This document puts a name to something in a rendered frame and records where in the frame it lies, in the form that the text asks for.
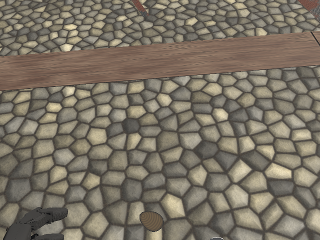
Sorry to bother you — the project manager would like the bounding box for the robot left hand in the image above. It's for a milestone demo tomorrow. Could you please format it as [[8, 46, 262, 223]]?
[[3, 207, 68, 240]]

